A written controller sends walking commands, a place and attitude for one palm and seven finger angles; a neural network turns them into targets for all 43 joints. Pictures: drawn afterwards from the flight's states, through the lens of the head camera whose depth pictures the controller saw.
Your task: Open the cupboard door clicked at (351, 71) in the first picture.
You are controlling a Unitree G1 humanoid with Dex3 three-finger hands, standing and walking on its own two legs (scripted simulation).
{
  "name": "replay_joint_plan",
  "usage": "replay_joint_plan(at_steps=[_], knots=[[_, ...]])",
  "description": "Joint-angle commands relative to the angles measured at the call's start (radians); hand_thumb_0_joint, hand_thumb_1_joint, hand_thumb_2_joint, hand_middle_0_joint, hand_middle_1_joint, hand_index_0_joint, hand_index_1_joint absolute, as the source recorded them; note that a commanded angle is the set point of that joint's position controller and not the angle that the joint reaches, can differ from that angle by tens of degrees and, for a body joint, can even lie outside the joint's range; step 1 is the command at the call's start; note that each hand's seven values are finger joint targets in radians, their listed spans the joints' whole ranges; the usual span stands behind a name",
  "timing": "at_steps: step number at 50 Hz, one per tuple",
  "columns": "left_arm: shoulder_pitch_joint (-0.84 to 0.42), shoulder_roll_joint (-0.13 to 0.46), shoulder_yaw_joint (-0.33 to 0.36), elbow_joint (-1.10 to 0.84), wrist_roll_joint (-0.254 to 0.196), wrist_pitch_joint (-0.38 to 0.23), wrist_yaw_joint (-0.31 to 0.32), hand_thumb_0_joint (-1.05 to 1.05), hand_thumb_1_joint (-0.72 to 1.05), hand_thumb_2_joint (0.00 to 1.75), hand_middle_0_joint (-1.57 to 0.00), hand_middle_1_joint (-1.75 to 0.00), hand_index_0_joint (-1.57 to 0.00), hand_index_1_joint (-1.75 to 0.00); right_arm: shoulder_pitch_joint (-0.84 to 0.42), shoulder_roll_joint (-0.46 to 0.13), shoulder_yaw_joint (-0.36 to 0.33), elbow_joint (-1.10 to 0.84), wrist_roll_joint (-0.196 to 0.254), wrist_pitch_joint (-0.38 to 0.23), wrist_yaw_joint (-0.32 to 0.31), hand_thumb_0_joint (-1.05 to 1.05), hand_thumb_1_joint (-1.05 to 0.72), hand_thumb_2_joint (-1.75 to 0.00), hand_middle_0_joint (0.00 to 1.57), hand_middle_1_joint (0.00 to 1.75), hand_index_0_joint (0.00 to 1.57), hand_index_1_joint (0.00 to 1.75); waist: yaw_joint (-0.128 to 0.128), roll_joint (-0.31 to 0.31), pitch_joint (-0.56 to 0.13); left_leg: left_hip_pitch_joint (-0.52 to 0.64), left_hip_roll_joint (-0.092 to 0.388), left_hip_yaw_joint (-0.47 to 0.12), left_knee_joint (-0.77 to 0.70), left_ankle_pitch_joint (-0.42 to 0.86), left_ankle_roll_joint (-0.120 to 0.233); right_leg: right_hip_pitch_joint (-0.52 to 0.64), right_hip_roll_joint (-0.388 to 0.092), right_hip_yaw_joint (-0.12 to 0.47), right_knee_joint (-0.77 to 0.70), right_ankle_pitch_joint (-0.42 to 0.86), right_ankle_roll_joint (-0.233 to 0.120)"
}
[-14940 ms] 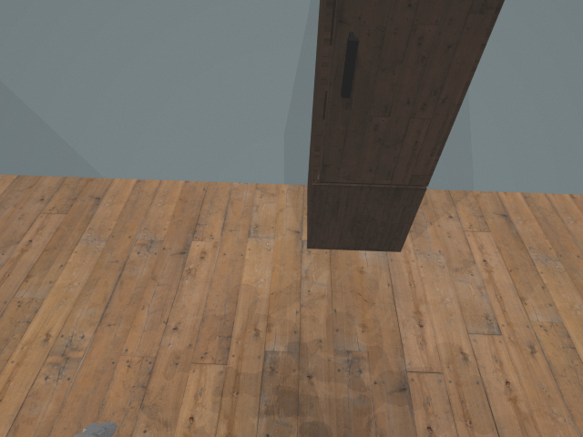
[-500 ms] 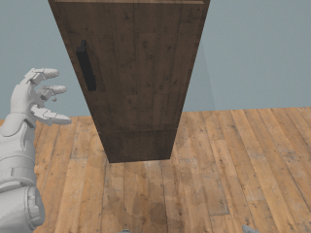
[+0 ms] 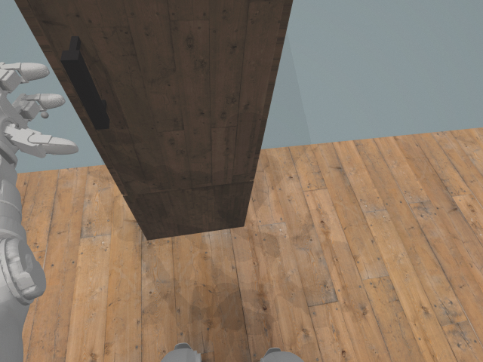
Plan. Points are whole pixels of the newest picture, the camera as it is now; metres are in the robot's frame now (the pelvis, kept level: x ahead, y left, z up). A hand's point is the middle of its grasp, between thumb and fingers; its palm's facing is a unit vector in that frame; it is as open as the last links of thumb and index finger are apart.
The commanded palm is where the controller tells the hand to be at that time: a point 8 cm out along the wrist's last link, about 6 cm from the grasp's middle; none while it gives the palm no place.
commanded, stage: move the hooked fingers beside the handle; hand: left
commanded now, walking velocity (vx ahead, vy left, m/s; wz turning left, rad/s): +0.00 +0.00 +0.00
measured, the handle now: (89, 85) +0.55 +0.24 +0.11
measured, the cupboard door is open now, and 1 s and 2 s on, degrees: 0 0 0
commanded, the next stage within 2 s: slide the fingers in behind the handle in 1.30 s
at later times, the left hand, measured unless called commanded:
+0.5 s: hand (53, 106) +0.50 +0.28 +0.11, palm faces +0.11 -0.99 +0.00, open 14.0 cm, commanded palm +0.47 +0.33 +0.11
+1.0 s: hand (54, 106) +0.50 +0.28 +0.11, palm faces +0.12 -0.99 -0.01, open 14.0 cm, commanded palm +0.48 +0.33 +0.11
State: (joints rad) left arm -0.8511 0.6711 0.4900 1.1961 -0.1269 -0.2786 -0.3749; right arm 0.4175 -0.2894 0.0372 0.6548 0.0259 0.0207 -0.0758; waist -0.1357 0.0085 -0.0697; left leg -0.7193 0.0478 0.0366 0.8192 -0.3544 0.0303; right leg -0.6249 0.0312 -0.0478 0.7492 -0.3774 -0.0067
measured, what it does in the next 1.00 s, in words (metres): stands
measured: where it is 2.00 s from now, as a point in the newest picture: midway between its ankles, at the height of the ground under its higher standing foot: outside the picture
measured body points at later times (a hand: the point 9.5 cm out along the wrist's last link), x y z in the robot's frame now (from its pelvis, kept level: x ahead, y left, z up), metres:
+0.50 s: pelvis +0.01 +0.00 +0.00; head +0.11 +0.03 +0.44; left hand +0.49 +0.33 +0.11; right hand +0.01 -0.27 -0.11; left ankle +0.02 +0.10 -0.70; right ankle -0.01 -0.12 -0.70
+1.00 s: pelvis +0.00 +0.00 -0.01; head +0.11 +0.03 +0.43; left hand +0.49 +0.33 +0.11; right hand +0.02 -0.28 -0.11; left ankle +0.02 +0.10 -0.70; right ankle -0.01 -0.12 -0.70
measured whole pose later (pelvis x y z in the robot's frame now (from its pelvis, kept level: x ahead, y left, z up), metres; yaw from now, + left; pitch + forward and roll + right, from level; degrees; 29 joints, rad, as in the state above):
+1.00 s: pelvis +0.00 +0.00 -0.01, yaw +0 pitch +17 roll -3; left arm -0.95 0.70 0.47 1.26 -0.09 -0.29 -0.34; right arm 0.38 -0.29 0.05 0.62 0.02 0.06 -0.07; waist -0.16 0.01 -0.08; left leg -0.80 0.05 0.02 0.87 -0.38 0.03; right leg -0.69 0.04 -0.06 0.78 -0.40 -0.01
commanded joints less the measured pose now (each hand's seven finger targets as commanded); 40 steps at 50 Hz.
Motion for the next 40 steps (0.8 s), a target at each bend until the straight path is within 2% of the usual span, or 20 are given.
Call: replay_joint_plan(at_steps=[1,5,6,8,10,11,13,15,18,20,21,25,26,27,30,31,34,36,38,40], knots=[[-0.422,0.358,0.060,-0.186,-0.018,-0.073,-0.008,0.00,-0.50,0.30,-0.30,-1.20,-0.30,-1.20,0.119,-0.187,-0.065,-0.080,0.000,-0.002,-0.015,0.00,-0.90,-0.90,0.20,0.30,0.20,0.30,0.007,0.109,-0.398,0.327,-0.017,-0.067,-0.065,0.331,0.012,0.070,0.024,0.031,-0.079,0.327,-0.001],[-0.463,0.376,0.053,-0.171,-0.006,-0.070,-0.015,0.00,-0.50,0.30,-0.30,-1.20,-0.30,-1.20,0.138,-0.190,-0.063,-0.076,-0.003,0.010,-0.016,0.00,-0.90,-0.90,0.20,0.30,0.20,0.30,-0.004,0.164,-0.403,0.342,-0.016,-0.073,-0.057,0.335,0.011,0.032,0.026,0.029,-0.077,0.311,-0.003],[-0.473,0.397,0.065,-0.165,-0.003,-0.069,-0.015,0.00,-0.50,0.30,-0.30,-1.20,-0.30,-1.20,0.144,-0.192,-0.065,-0.071,-0.003,0.014,-0.018,0.00,-0.90,-0.90,0.20,0.30,0.20,0.30,-0.010,0.139,-0.400,0.336,-0.012,-0.077,-0.054,0.337,0.012,0.028,0.026,0.028,-0.077,0.310,-0.001],[-0.501,0.365,0.036,-0.166,-0.004,-0.069,-0.019,0.00,-0.50,0.30,-0.30,-1.20,-0.30,-1.20,0.149,-0.190,-0.062,-0.072,-0.005,0.018,-0.017,0.00,-0.90,-0.90,0.20,0.30,0.20,0.30,-0.020,0.166,-0.399,0.349,-0.013,-0.080,-0.050,0.349,0.012,0.012,0.028,0.026,-0.075,0.311,-0.005],[-0.515,0.360,0.024,-0.133,0.000,-0.058,-0.018,0.00,-0.50,0.30,-0.30,-1.20,-0.30,-1.20,0.157,-0.195,-0.063,-0.064,-0.006,0.022,-0.019,0.00,-0.90,-0.90,0.20,0.30,0.20,0.30,-0.036,0.145,-0.390,0.354,-0.007,-0.087,-0.045,0.339,0.011,-0.025,0.028,0.022,-0.079,0.288,-0.001],[-0.511,0.360,0.023,-0.121,0.000,-0.053,-0.017,0.00,-0.50,0.30,-0.30,-1.20,-0.30,-1.20,0.157,-0.194,-0.060,-0.066,-0.006,0.024,-0.018,0.00,-0.90,-0.90,0.20,0.30,0.20,0.30,-0.031,0.165,-0.379,0.338,-0.009,-0.084,-0.048,0.325,0.010,-0.023,0.027,0.024,-0.080,0.280,-0.001],[-0.497,0.377,0.047,-0.138,-0.001,-0.057,-0.014,0.00,-0.50,0.30,-0.30,-1.20,-0.30,-1.20,0.169,-0.196,-0.062,-0.071,-0.012,0.026,-0.017,0.00,-0.90,-0.90,0.20,0.30,0.20,0.30,-0.021,0.153,-0.426,0.363,-0.007,-0.090,-0.041,0.368,0.010,-0.011,0.030,0.020,-0.067,0.302,-0.005],[-0.489,0.358,0.039,-0.192,0.000,-0.067,-0.013,0.00,-0.50,0.30,-0.30,-1.20,-0.30,-1.20,0.170,-0.188,-0.066,-0.075,-0.015,0.031,-0.010,0.00,-0.90,-0.90,0.20,0.30,0.20,0.30,-0.007,0.207,-0.485,0.423,-0.003,-0.091,-0.032,0.454,0.001,-0.009,0.031,0.015,-0.055,0.348,-0.006],[-0.418,0.343,0.060,-0.222,-0.013,-0.072,-0.005,0.00,-0.50,0.30,-0.30,-1.20,-0.30,-1.20,0.171,-0.185,-0.070,-0.088,-0.017,0.042,0.000,0.00,-0.90,-0.90,0.20,0.30,0.20,0.30,0.012,0.179,-0.508,0.436,-0.001,-0.088,-0.024,0.524,0.001,0.018,0.038,0.011,-0.046,0.396,-0.007],[-0.407,0.321,0.045,-0.201,-0.012,-0.056,0.001,0.00,-0.50,0.30,-0.30,-1.20,-0.30,-1.20,0.158,-0.182,-0.069,-0.093,-0.013,0.050,0.005,0.00,-0.90,-0.90,0.20,0.30,0.20,0.30,0.006,0.158,-0.450,0.404,-0.001,-0.083,-0.034,0.478,0.002,0.008,0.037,0.006,-0.054,0.373,-0.002],[-0.401,0.354,0.069,-0.200,-0.009,-0.053,0.008,0.00,-0.50,0.30,-0.30,-1.20,-0.30,-1.20,0.156,-0.186,-0.071,-0.095,-0.011,0.053,0.004,0.00,-0.90,-0.90,0.20,0.30,0.20,0.30,0.011,0.138,-0.435,0.378,-0.003,-0.081,-0.036,0.453,0.006,0.020,0.036,0.010,-0.057,0.367,-0.002],[-0.421,0.387,0.094,-0.259,0.001,-0.073,0.029,0.00,-0.50,0.30,-0.30,-1.20,-0.30,-1.20,0.143,-0.180,-0.071,-0.105,-0.010,0.055,0.002,0.00,-0.90,-0.90,0.20,0.30,0.20,0.30,0.015,0.180,-0.455,0.388,-0.007,-0.074,-0.034,0.461,0.005,0.040,0.035,0.017,-0.052,0.387,-0.004],[-0.433,0.354,0.067,-0.257,0.000,-0.076,0.028,0.00,-0.50,0.30,-0.30,-1.20,-0.30,-1.20,0.138,-0.177,-0.068,-0.104,-0.009,0.053,0.004,0.00,-0.90,-0.90,0.20,0.30,0.20,0.30,0.003,0.175,-0.439,0.388,-0.008,-0.073,-0.035,0.439,0.005,0.028,0.035,0.017,-0.057,0.373,-0.002],[-0.439,0.372,0.081,-0.255,0.002,-0.083,0.030,0.00,-0.50,0.30,-0.30,-1.20,-0.30,-1.20,0.140,-0.180,-0.070,-0.098,-0.009,0.053,0.001,0.00,-0.90,-0.90,0.20,0.30,0.20,0.30,0.003,0.149,-0.436,0.386,-0.004,-0.081,-0.037,0.436,0.004,0.028,0.036,0.013,-0.055,0.364,-0.003],[-0.421,0.352,0.070,-0.258,-0.010,-0.091,0.016,0.00,-0.50,0.30,-0.30,-1.20,-0.30,-1.20,0.133,-0.180,-0.069,-0.095,-0.008,0.051,0.001,0.00,-0.90,-0.90,0.20,0.30,0.20,0.30,0.010,0.189,-0.458,0.422,-0.004,-0.083,-0.034,0.475,0.000,0.028,0.036,0.014,-0.052,0.381,-0.007],[-0.424,0.304,0.032,-0.259,-0.012,-0.087,0.007,0.00,-0.50,0.30,-0.30,-1.20,-0.30,-1.20,0.128,-0.175,-0.068,-0.096,-0.007,0.050,0.003,0.00,-0.90,-0.90,0.20,0.30,0.20,0.30,0.000,0.197,-0.452,0.432,-0.004,-0.083,-0.034,0.472,-0.001,0.011,0.037,0.011,-0.055,0.373,-0.007],[-0.433,0.249,-0.011,-0.213,-0.025,-0.069,-0.006,0.00,-0.50,0.30,-0.30,-1.20,-0.30,-1.20,0.126,-0.177,-0.068,-0.086,-0.004,0.050,-0.002,0.00,-0.90,-0.90,0.20,0.30,0.20,0.30,-0.017,0.145,-0.398,0.407,-0.002,-0.088,-0.042,0.429,0.003,-0.007,0.034,0.008,-0.065,0.346,-0.005],[-0.419,0.256,-0.003,-0.205,-0.027,-0.060,-0.003,0.00,-0.50,0.30,-0.30,-1.20,-0.30,-1.20,0.122,-0.179,-0.066,-0.089,-0.005,0.046,-0.002,0.00,-0.90,-0.90,0.20,0.30,0.20,0.30,-0.006,0.155,-0.394,0.402,-0.005,-0.093,-0.050,0.396,0.000,-0.015,0.032,0.005,-0.067,0.313,-0.009],[-0.454,0.259,-0.005,-0.179,-0.024,-0.058,0.008,0.00,-0.50,0.30,-0.30,-1.20,-0.30,-1.20,0.123,-0.182,-0.064,-0.082,-0.005,0.044,-0.006,0.00,-0.90,-0.90,0.20,0.30,0.20,0.30,-0.024,0.116,-0.345,0.366,-0.007,-0.097,-0.051,0.343,0.007,-0.033,0.030,0.008,-0.074,0.280,-0.009],[-0.489,0.275,-0.008,-0.164,-0.012,-0.059,0.022,0.00,-0.50,0.30,-0.30,-1.20,-0.30,-1.20,0.120,-0.183,-0.060,-0.081,-0.005,0.039,-0.008,0.00,-0.90,-0.90,0.20,0.30,0.20,0.30,-0.029,0.131,-0.343,0.347,-0.008,-0.096,-0.053,0.306,0.006,-0.043,0.025,0.012,-0.073,0.255,-0.005]])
